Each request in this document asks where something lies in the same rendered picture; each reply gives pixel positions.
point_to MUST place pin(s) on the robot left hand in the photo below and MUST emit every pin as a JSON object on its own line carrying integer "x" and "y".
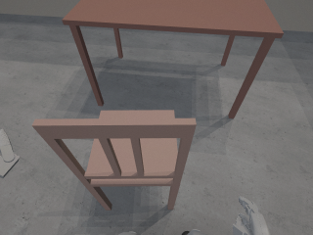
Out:
{"x": 8, "y": 158}

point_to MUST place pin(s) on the table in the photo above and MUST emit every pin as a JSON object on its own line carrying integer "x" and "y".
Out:
{"x": 251, "y": 18}

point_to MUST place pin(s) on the robot right hand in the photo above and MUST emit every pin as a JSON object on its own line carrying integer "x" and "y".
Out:
{"x": 256, "y": 224}

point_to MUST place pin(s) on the chair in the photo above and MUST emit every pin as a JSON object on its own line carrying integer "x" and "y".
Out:
{"x": 131, "y": 148}

